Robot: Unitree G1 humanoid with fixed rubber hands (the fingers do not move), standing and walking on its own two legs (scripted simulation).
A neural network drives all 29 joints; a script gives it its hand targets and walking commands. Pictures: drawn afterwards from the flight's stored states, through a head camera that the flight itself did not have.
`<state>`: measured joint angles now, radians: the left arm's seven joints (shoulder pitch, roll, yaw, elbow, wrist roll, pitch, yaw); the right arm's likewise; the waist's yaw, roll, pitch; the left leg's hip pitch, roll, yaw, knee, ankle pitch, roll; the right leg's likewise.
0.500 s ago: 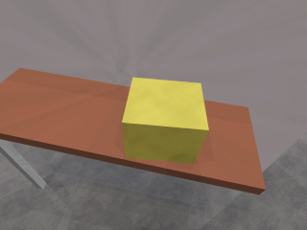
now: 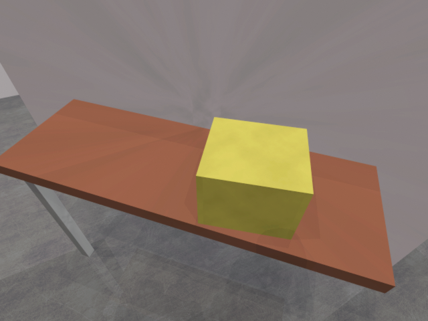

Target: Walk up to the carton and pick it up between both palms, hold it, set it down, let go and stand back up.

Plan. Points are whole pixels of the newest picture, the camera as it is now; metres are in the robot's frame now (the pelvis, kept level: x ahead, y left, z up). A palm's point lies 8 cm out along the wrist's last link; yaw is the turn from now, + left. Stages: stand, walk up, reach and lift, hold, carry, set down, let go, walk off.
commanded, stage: stand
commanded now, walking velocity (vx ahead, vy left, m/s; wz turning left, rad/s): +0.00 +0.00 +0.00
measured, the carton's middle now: (251, 176) +0.46 -0.08 -0.01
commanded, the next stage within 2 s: none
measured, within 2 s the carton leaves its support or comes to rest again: neither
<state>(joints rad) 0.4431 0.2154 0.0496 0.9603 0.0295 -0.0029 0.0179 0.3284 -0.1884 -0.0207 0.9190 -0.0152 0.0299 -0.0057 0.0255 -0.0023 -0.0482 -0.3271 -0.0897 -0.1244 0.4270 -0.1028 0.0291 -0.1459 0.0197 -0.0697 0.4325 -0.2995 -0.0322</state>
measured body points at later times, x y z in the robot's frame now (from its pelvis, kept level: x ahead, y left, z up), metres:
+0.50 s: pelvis +0.04 -0.03 +0.00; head +0.04 -0.02 +0.45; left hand +0.02 +0.19 -0.16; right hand +0.05 -0.24 -0.16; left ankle +0.07 +0.09 -0.74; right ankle -0.04 -0.10 -0.74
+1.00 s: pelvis +0.02 -0.02 +0.00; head +0.01 -0.02 +0.45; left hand -0.04 +0.18 -0.17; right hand -0.02 -0.23 -0.16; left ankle +0.07 +0.09 -0.74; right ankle -0.04 -0.10 -0.74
